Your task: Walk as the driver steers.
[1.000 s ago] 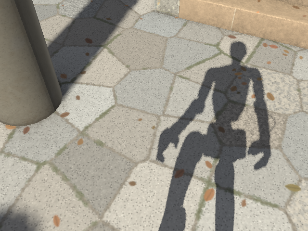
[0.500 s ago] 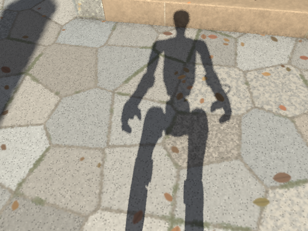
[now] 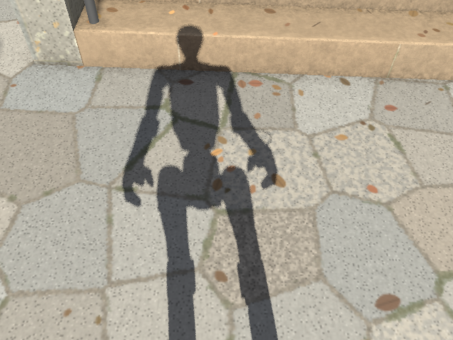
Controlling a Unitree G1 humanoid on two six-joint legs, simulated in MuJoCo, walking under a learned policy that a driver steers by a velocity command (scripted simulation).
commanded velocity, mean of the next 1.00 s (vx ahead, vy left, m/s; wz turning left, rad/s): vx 0.40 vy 0.00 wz -0.02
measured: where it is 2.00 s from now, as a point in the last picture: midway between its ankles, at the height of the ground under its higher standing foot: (214, 208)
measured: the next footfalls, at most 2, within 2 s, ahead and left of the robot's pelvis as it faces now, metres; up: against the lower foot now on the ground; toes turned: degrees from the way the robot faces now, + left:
right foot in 0.14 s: +0.05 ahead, -0.14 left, +0.00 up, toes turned +1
left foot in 0.50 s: +0.25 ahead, +0.14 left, +0.00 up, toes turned +3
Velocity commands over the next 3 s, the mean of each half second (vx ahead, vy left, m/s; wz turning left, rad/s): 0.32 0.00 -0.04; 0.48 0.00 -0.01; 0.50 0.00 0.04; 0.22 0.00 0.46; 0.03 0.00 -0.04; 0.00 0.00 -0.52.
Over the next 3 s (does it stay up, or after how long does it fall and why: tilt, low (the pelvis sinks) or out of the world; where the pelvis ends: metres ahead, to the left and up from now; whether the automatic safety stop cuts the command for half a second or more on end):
stays up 0.90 0.03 0.01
